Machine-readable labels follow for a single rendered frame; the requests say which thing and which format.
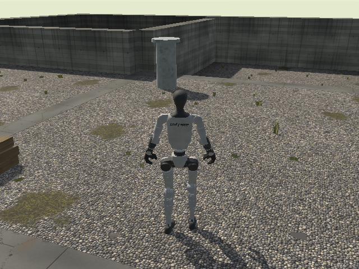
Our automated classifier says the robot right foot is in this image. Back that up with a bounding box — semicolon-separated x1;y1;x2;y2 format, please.
188;216;196;230

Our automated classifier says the left robot hand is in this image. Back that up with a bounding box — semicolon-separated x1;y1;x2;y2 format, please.
144;153;157;165

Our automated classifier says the robot left foot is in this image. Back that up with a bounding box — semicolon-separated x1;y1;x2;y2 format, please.
164;219;175;234

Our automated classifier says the robot right forearm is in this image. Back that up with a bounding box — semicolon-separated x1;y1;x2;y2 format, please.
203;137;214;156

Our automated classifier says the robot foot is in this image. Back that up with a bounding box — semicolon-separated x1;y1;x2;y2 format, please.
164;219;175;234
188;216;196;230

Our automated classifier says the right robot hand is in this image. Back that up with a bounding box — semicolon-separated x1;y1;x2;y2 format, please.
203;153;216;165

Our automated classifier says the right robot upper arm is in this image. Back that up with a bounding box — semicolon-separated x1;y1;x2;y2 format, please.
192;114;208;145

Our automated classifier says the robot left forearm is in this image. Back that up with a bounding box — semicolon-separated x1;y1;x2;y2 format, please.
146;135;156;155

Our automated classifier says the left robot upper arm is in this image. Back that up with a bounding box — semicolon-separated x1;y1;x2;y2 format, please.
151;114;168;144

